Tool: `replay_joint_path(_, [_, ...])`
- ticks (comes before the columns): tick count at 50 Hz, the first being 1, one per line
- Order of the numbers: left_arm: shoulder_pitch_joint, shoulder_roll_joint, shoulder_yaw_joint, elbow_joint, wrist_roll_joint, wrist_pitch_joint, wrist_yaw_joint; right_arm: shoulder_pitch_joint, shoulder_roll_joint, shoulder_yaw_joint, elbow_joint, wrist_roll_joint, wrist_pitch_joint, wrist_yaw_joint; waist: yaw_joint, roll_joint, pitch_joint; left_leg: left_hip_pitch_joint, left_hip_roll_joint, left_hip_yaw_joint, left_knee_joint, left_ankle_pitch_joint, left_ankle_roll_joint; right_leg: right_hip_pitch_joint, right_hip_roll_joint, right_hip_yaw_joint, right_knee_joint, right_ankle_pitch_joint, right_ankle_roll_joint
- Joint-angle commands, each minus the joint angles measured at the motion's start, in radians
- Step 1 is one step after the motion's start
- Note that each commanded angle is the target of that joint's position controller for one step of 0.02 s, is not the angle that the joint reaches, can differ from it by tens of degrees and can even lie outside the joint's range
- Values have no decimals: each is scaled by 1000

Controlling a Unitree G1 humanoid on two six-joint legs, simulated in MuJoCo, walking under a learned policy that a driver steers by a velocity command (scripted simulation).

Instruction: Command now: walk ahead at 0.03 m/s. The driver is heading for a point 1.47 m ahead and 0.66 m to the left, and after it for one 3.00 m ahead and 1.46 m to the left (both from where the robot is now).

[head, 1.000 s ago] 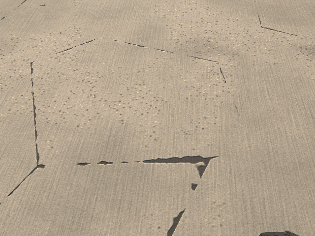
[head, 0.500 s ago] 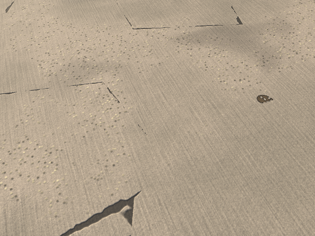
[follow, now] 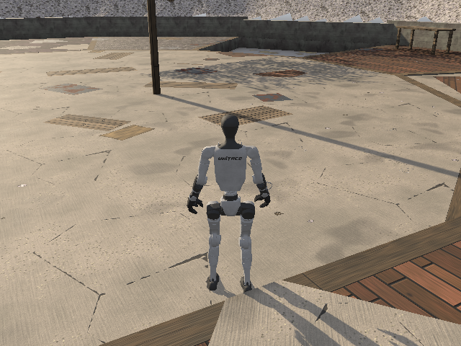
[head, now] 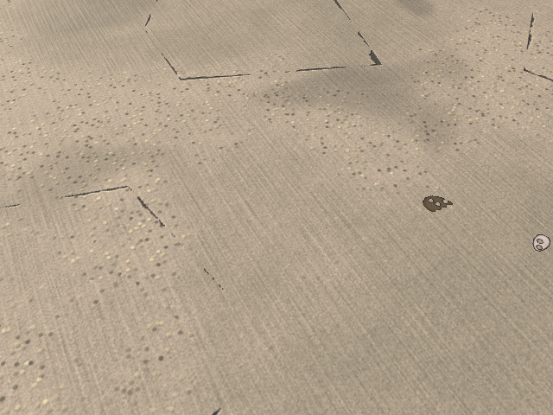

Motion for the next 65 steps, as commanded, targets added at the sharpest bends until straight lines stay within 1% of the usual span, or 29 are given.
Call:
replay_joint_path(1, [175,72,13,1,2,-21,-6,-32,-104,-19,-52,-20,-14,19,80,229,-51,176,263,-357,-244,264,221,-27,-77,-1,-16,-94,37])
replay_joint_path(3, [30,105,31,-17,2,-2,6,-81,-124,-29,-73,13,-8,19,48,163,3,60,163,-288,-248,59,149,78,-69,-34,-59,24,38])
replay_joint_path(5, [28,97,38,-20,3,9,10,-58,-181,-49,-84,28,-7,14,40,165,13,62,146,-296,-250,-2,133,79,-55,-61,-47,2,28])
replay_joint_path(10, [24,67,51,-15,-7,-14,6,16,-180,-64,-107,40,6,-9,7,175,-91,222,152,-365,-168,326,196,34,-27,-77,-19,2,23])
replay_joint_path(13, [65,60,54,-7,-13,-18,-2,-13,-176,-68,-142,50,23,-15,28,135,-118,185,125,-353,-123,388,178,107,-41,-71,-78,40,10])
replay_joint_path(15, [110,107,73,8,-12,-14,-2,-50,-142,-61,-184,55,37,-12,30,-41,-101,-4,9,-206,7,259,99,228,-146,15,-160,139,-42])
replay_joint_path(16, [134,154,86,8,-7,-9,3,-58,-117,-53,-203,54,39,-5,33,-198,-67,-164,-82,-92,144,53,44,292,-289,166,-247,279,-128])
replay_joint_path(17, [108,158,82,-18,8,-12,9,-44,-121,-56,-208,41,35,2,33,-284,-57,-274,-98,-40,331,-307,9,328,-464,315,-281,498,-243])
replay_joint_path(18, [92,142,74,-45,11,-17,16,-38,-164,-75,-203,36,29,8,32,-186,-44,-347,-58,-64,537,-379,-11,340,-526,319,-269,641,-295])
replay_joint_path(20, [7,144,70,-71,-6,-19,24,8,-147,-75,-180,45,38,12,-20,-85,-9,-354,-12,-74,610,-274,-34,308,-440,154,-235,665,-226])
replay_joint_path(25, [36,182,82,-77,-17,7,29,-90,-84,-41,-241,57,53,42,29,-151,5,-210,9,60,344,-100,-48,258,-350,-66,-230,572,-161])
replay_joint_path(30, [22,209,89,-94,-45,-1,6,-9,-134,-70,-235,59,56,59,-8,-173,-21,73,-42,163,4,-6,24,186,-371,-135,-126,448,-106])
replay_joint_path(31, [56,178,82,-84,-42,-7,-3,54,-160,-87,-215,55,54,49,-27,-117,-47,212,-73,154,-87,81,55,130,-334,-186,-3,420,-63])
replay_joint_path(32, [83,139,72,-94,-13,-14,-9,125,-253,-117,-215,55,47,35,-45,74,-85,441,53,-70,-122,456,121,-86,-255,-266,270,212,30])
replay_joint_path(33, [32,74,43,-177,21,-30,-15,151,-378,-131,-244,20,32,35,-37,351,-167,574,361,-571,-167,757,371,-400,-85,-184,602,-411,97])
replay_joint_path(34, [-54,133,56,-178,-11,-38,-19,202,-310,-108,-238,-5,15,44,-114,188,-249,538,395,-594,-213,642,439,-424,-88,-11,719,-395,96])
replay_joint_path(35, [-85,148,59,-185,-28,-33,-14,144,-282,-95,-229,1,1,44,-84,142,-166,471,347,-494,-213,563,397,-444,-102,-2,733,-312,82])
replay_joint_path(37, [-48,162,69,-155,0,-11,12,33,-228,-80,-229,49,10,25,-19,63,-76,314,239,-343,-217,435,280,-395,-139,-3,612,-142,78])
replay_joint_path(40, [-7,126,63,-149,2,0,-2,-9,-230,-79,-235,36,27,12,24,81,-86,166,161,-270,-236,361,246,-236,-101,-33,491,-26,84])
replay_joint_path(44, [-45,81,38,-159,-1,-5,-17,9,-227,-78,-221,42,35,-3,-4,111,-92,159,142,-280,-238,158,237,-180,-88,-24,259,35,91])
replay_joint_path(49, [-65,101,38,-182,-13,-19,-40,28,-206,-59,-205,28,40,14,-29,158,-66,122,145,-343,-213,57,234,-45,-78,-51,68,-13,67])
replay_joint_path(51, [-26,79,34,-178,-9,-32,-52,12,-170,-40,-203,31,39,16,12,147,-61,98,111,-332,-168,75,191,98,-74,-71,-156,115,38])
replay_joint_path(52, [-14,95,36,-184,6,-38,-54,53,-140,-30,-192,27,34,16,8,116,-67,68,78,-314,-139,37,138,189,-123,-32,-217,215,19])
replay_joint_path(53, [10,162,46,-199,25,-40,-50,92,-110,-22,-190,11,28,16,-20,-23,-84,15,-1,-233,-1,-83,72,259,-278,117,-249,384,-37])
replay_joint_path(54, [-41,156,40,-171,41,-39,-50,123,-107,-24,-204,22,22,16,-103,-254,-68,52,-49,-121,9,-194,25,141,-354,246,-282,358,-157])
replay_joint_path(55, [-105,70,16,-203,28,-43,-50,114,-155,-33,-188,12,20,14,-89,-215,-50,115,-10,-120,-12,-142,-4,99,-335,230,-301,284,-174])
replay_joint_path(57, [-82,93,24,-199,13,-46,-49,61,-149,-37,-178,10,26,17,-54,-158,-44,171,-20,-101,-58,-31,0,102,-230,116,-269,159,-82])
replay_joint_path(59, [-59,110,27,-202,3,-51,-46,55,-138,-34,-183,12,32,25,-40,-106,-3,172,-10,-112,-84,41,24,88,-190,59,-248,111,-40])
replay_joint_path(65, [-21,78,23,-220,-4,-47,-48,54,-114,-33,-167,22,16,33,-6,-1,-21,154,2,-136,-89,165,46,173,-138,-19,-145,246,-25])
